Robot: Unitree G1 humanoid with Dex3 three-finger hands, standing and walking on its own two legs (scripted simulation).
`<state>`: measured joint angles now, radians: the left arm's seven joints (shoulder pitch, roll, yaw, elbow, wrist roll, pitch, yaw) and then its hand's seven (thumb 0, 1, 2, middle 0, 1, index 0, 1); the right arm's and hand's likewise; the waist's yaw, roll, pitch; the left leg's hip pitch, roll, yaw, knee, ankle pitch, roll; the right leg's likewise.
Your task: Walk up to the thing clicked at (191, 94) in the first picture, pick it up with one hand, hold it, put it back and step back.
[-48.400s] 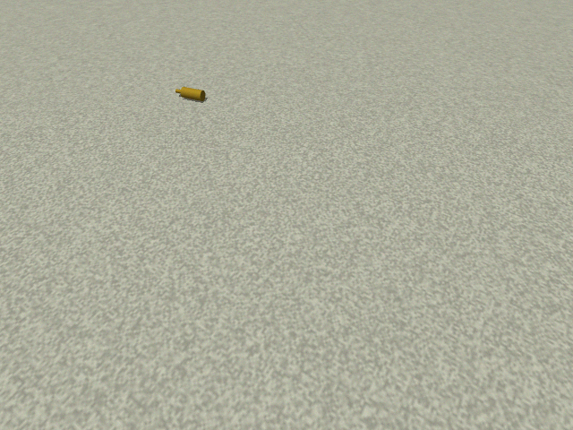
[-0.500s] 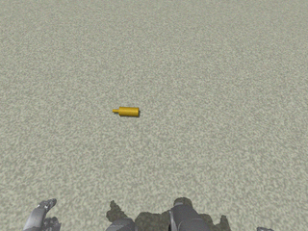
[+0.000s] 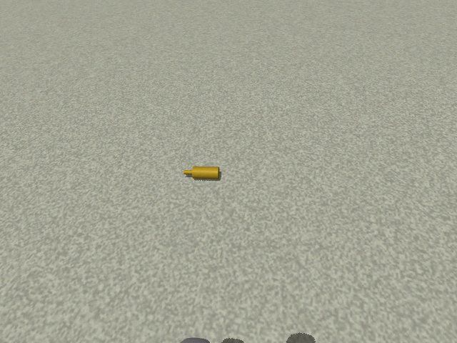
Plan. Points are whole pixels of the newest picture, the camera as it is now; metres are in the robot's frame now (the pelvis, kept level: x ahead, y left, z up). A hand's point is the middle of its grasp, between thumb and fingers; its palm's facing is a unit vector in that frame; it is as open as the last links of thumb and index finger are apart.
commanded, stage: step back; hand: left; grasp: from above
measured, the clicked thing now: (201, 172) +1.06 +0.25 -0.73
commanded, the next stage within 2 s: stand in 0.88 s
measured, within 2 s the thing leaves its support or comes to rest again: neither
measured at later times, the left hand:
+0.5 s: hand out of the picture +0.11 +0.25 -0.13, palm faces +0.06 -0.92 -0.38, open 7.4 cm
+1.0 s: hand out of the picture +0.14 +0.27 -0.14, palm faces +0.05 -0.94 -0.34, open 7.4 cm
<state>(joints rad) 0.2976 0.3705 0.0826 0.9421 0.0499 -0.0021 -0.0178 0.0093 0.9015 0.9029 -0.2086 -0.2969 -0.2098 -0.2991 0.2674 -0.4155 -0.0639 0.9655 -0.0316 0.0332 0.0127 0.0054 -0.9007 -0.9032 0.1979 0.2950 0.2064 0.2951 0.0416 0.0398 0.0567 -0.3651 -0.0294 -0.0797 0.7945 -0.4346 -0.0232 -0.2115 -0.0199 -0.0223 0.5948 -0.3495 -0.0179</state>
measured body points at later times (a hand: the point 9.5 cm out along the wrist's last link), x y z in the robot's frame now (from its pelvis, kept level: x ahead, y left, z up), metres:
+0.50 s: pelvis +0.03 -0.02 +0.00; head +0.04 -0.03 +0.45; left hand +0.10 +0.29 -0.11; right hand +0.10 -0.33 -0.13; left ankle +0.03 +0.12 -0.70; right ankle +0.05 -0.12 -0.73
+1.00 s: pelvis +0.06 +0.01 +0.01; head +0.07 +0.02 +0.46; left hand +0.14 +0.32 -0.11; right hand +0.19 -0.27 -0.11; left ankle +0.06 +0.13 -0.73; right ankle +0.05 -0.12 -0.73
